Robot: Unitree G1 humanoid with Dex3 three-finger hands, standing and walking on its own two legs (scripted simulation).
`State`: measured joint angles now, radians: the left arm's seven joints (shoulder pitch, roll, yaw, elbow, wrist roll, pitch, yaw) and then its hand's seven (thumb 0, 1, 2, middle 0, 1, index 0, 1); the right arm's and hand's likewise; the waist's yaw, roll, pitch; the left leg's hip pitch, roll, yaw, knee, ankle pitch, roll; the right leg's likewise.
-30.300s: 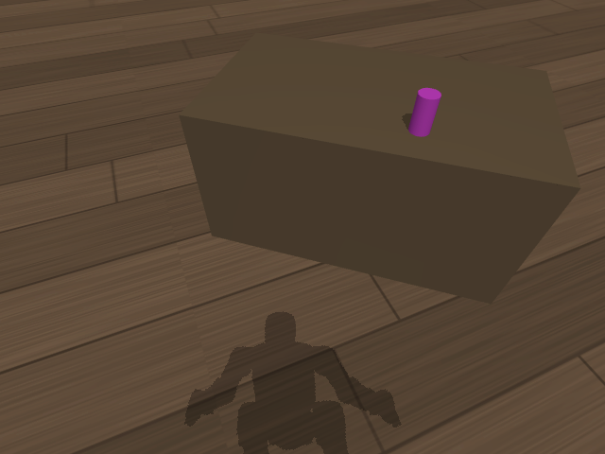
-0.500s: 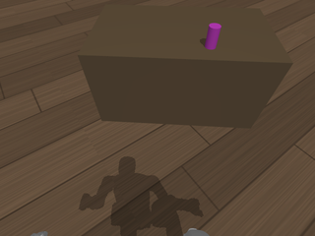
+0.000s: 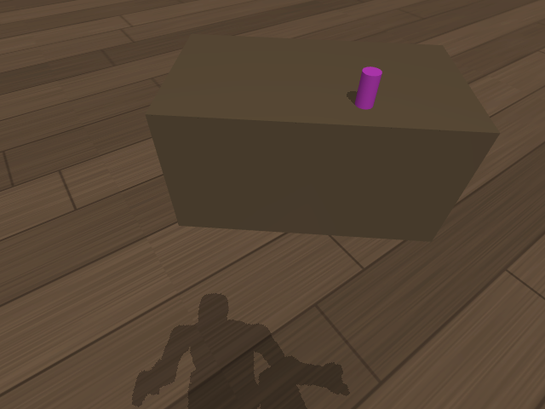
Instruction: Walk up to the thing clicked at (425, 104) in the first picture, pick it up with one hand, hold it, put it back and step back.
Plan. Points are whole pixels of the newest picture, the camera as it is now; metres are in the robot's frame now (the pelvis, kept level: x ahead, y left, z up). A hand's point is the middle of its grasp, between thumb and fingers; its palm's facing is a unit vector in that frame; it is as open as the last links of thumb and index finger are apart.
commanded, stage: step back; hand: right
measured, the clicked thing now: (367, 88) +1.12 -0.29 -0.10
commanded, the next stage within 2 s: stand in 0.34 s
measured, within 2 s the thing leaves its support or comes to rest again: neither
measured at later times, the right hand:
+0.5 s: hand out of the picture +0.14 -0.25 -0.14, palm faces +0.02 +0.94 -0.34, open 7.3 cm
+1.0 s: hand out of the picture +0.10 -0.26 -0.14, palm faces +0.02 +0.95 -0.33, open 7.3 cm
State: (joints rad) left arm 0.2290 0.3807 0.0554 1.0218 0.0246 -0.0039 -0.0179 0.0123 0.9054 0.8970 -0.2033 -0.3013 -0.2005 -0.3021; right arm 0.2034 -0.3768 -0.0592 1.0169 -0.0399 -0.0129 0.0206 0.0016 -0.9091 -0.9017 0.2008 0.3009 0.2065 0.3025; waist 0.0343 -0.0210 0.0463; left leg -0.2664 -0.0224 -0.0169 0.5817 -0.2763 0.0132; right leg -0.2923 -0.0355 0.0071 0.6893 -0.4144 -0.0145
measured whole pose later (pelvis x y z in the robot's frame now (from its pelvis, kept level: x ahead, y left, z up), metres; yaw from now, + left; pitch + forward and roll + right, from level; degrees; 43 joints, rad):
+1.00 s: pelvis +0.03 -0.01 +0.02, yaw -2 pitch -2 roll +0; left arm 0.10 0.35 0.01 1.16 0.01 -0.02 -0.01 0.01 0.91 0.90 -0.20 -0.30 -0.20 -0.30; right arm 0.08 -0.35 -0.01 1.15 -0.01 -0.01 0.02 0.00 -0.91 -0.90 0.20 0.30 0.21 0.30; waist 0.00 0.00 0.06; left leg -0.09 0.01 0.00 0.30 -0.17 -0.01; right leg -0.12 -0.01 0.00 0.31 -0.16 0.01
